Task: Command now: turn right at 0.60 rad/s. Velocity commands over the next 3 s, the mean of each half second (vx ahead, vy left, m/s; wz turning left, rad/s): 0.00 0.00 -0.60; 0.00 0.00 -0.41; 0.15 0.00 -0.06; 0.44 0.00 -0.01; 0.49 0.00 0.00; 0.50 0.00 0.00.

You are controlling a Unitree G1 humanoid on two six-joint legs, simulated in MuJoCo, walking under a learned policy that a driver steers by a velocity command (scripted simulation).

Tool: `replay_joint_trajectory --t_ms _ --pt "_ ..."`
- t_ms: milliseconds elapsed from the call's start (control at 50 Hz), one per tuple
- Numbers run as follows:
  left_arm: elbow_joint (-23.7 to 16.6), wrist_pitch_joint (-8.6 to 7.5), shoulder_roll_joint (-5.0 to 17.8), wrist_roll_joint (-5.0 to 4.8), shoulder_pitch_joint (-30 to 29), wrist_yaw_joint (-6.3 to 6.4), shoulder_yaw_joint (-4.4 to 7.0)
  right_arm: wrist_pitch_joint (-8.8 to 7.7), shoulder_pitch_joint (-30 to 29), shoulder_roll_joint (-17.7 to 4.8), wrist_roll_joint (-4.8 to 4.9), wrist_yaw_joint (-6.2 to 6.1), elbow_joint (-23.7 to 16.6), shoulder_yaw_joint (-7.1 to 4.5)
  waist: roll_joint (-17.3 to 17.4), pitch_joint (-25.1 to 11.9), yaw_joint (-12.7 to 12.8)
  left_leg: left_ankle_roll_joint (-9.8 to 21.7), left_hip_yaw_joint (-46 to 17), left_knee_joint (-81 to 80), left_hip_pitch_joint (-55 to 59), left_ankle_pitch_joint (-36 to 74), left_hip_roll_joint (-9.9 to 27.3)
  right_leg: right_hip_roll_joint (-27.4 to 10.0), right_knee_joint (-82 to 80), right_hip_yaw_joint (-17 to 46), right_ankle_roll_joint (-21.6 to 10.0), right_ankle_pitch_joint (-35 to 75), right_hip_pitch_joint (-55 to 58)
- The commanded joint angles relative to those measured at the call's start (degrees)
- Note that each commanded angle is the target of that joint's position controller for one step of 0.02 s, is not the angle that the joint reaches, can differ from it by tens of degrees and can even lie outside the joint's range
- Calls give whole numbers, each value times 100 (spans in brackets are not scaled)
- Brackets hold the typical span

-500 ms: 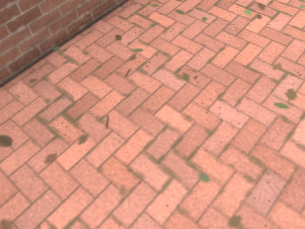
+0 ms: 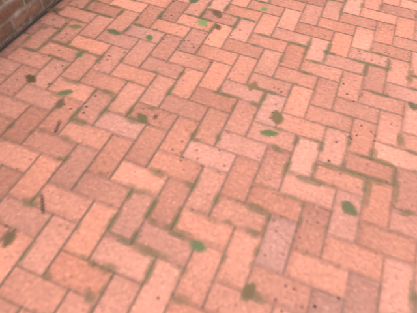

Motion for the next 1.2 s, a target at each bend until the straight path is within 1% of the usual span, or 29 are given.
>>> replay_joint_trajectory --t_ms 20,100,120,140,160,180,200,220,260,380,480,560,600,620,640,660,680,720,740,800,860,920,960,980,1000,1020,1060,1120,1200 --pt "-707 -104 290 6 -471 -80 1 -16 -79 -1308 46 23 -380 -347 1272 -668 -203 1207 -699 -558 823 2159 1389 -105 -833 -368 -51 -55 115" --pt "-688 -32 389 -6 -154 -170 85 -37 -148 -1380 215 117 -390 -383 1265 -657 12 939 -489 -111 698 2002 1499 31 -2207 -649 -403 509 929" --pt "-595 -26 398 2 89 -167 123 -45 -148 -1294 268 127 -362 -364 1153 -705 153 714 -305 246 497 1763 1401 155 -2848 -722 -578 1004 1441" --pt "-509 -32 604 11 375 -109 215 -68 197 -1053 225 162 -226 -304 637 -832 208 322 57 953 -49 1181 1157 118 -3342 -401 -798 1822 2308" --pt "-569 -62 1285 22 634 -5 381 -80 178 -652 -57 194 -392 -170 -998 -957 168 -241 546 2764 -1627 -1159 494 -1273 -3457 1551 -1327 3933 3422" --pt "-742 -186 1526 199 491 -39 349 -118 -204 -637 -89 159 -719 -149 -1569 -1128 236 -480 -120 4085 -2691 -2777 -204 -2307 -3376 2866 -2579 4904 3192" --pt "-702 -318 1205 247 557 -99 281 -120 -543 -935 21 121 -767 -231 -882 -1271 525 -435 -681 4633 -2719 -2556 -91 -2070 -3526 2573 -2640 4297 3028" --pt "-634 -397 1043 208 335 -88 213 -110 -580 -987 103 102 -776 -259 -744 -985 341 -329 -785 4649 -2744 -2055 1 -1689 -3532 2059 -2278 3797 2822" --pt "-669 -381 796 45 -163 -18 123 -67 -380 -1056 18 22 -642 -309 -514 -774 100 -314 -854 4246 -2604 -1291 63 -1244 -3552 1635 -1820 3197 2440" --pt "-697 -327 833 83 -157 103 99 -72 -303 -769 38 67 -707 -227 -581 -858 78 -473 -854 3105 -2083 -659 -273 -945 -3591 1707 -1839 2664 2202" --pt "-732 -257 941 90 -206 71 137 -132 -417 -759 69 143 -824 -209 -684 -755 184 -435 -944 2086 -1521 -804 -451 -869 -3493 2245 -1851 1931 1835" --pt "-766 -202 935 40 -324 19 135 -226 -288 -791 110 226 -894 -235 -760 -831 159 -305 -962 1270 -1052 -843 -573 -781 -3242 2739 -1772 2324 1920" --pt "-802 -160 884 -32 -503 42 114 -275 37 -775 98 263 -827 -261 -719 -886 -82 -171 -858 111 -356 -53 -572 -541 -2973 2737 -1524 2331 1773" --pt "-809 -154 752 -39 -431 68 79 -282 211 -948 48 249 -794 -317 -505 -968 -100 -7 -1080 -273 273 584 -160 -313 -2687 2560 -1251 1721 1386" --pt "-788 -158 413 38 -108 65 -8 -244 269 -1322 -43 204 -865 -385 694 -1129 113 456 -2127 -460 937 1390 1057 300 -1492 1744 -879 -76 659" --pt "-930 -215 663 -16 -168 80 84 -221 206 -1535 -206 220 -827 -416 1987 -723 194 1466 -3441 -691 634 2138 1939 956 -378 755 -558 -1653 -427" --pt "-781 -249 1073 84 3 90 215 -247 3 -1210 -152 198 -978 -328 1374 -681 194 1724 -3307 -663 462 2101 2056 536 755 846 -338 -1483 -461" --pt "-478 -166 938 39 160 102 241 -226 -356 -868 -31 141 -1063 -218 841 -518 311 1246 -2238 -500 317 1706 1313 475 1332 752 -129 -837 -422" --pt "-463 -127 787 51 143 107 196 -214 -369 -837 44 123 -1049 -196 855 -440 245 1219 -2047 -467 382 1825 1208 480 1473 742 -38 -595 -547" --pt "-544 -134 393 10 -128 83 43 -141 -113 -849 10 86 -970 -171 1016 -529 68 1253 -1501 -439 613 2197 947 431 702 415 84 -388 -343" --pt "-610 -162 132 77 -334 44 -110 -78 -82 -956 34 104 -924 -193 1249 -741 -50 1254 -1297 -320 677 2334 956 164 -755 102 68 -510 448" --pt "-495 -173 236 40 -185 5 -93 -28 59 -1081 133 152 -834 -205 1347 -751 -61 1239 -1365 -172 557 2266 1008 208 -2123 -222 -35 41 1193" --pt "-324 -188 257 85 120 -13 -85 -54 207 -905 219 172 -732 -118 1133 -676 122 880 -1254 18 168 1864 855 245 -3743 -244 -311 1370 2133" --pt "-376 -190 479 120 164 20 -65 -129 439 -755 122 208 -674 -48 740 -849 40 449 -1119 204 -265 1254 694 -215 -3712 356 -499 2214 2855" --pt "-445 -162 953 179 217 90 9 -231 613 -489 -147 284 -753 60 -590 -1115 -218 -10 -586 912 -819 -247 176 -1238 -3330 1384 -914 3856 3348" --pt "-372 -199 519 263 -172 33 -123 -239 347 -405 -105 247 -815 97 -1074 -990 -200 -225 -513 553 -455 -931 70 -1381 -3399 1457 -1479 2924 2273" --pt "-392 -306 134 293 -414 -38 -219 -206 32 -639 -84 215 -756 60 -650 -706 -80 -336 -442 398 -118 47 33 -697 -3455 1015 -1117 1533 2001" --pt "-287 -388 259 248 -241 -56 -232 -135 194 -724 -44 185 -658 43 -459 -346 -60 -333 -475 304 11 383 74 -482 -3463 874 -882 1370 1688" --pt "-199 -371 184 218 -115 -12 -259 -164 373 -647 -26 168 -473 66 -235 -444 -1 -351 -338 312 37 196 -5 -359 -3388 768 -898 1071 1837"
